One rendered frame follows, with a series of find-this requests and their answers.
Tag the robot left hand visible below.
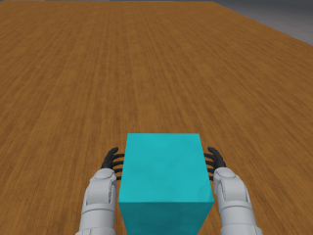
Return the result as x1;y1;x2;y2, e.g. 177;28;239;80
101;147;125;181

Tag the carton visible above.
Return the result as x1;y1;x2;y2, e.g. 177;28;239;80
118;133;214;235

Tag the left robot forearm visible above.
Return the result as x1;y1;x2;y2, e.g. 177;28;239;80
74;168;117;235

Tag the robot right hand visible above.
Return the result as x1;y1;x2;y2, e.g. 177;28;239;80
203;147;227;181

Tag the right robot forearm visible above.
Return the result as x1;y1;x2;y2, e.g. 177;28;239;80
213;166;263;235

